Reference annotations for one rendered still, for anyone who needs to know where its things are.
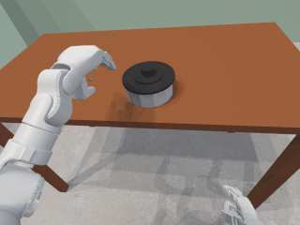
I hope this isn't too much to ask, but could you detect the right robot hand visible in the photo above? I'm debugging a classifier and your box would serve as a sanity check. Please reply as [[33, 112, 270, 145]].
[[221, 185, 259, 225]]

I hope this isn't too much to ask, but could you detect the pot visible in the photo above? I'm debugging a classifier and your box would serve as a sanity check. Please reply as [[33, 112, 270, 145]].
[[125, 85, 173, 108]]

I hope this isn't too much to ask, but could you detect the left robot upper arm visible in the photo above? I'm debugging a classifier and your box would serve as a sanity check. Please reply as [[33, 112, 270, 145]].
[[0, 165, 45, 225]]

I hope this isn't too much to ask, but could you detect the robot left forearm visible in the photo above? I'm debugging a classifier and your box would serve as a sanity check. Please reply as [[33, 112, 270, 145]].
[[0, 60, 83, 172]]

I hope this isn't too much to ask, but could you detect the table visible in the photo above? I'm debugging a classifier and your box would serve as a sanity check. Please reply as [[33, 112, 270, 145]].
[[0, 22, 300, 210]]

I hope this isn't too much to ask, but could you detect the left robot hand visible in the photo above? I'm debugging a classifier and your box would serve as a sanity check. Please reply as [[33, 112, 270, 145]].
[[57, 45, 116, 100]]

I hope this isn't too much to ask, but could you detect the knob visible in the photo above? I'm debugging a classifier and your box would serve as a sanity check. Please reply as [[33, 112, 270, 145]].
[[141, 64, 155, 76]]

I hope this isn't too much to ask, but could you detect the lid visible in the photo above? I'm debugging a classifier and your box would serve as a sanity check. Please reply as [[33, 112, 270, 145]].
[[122, 61, 175, 95]]

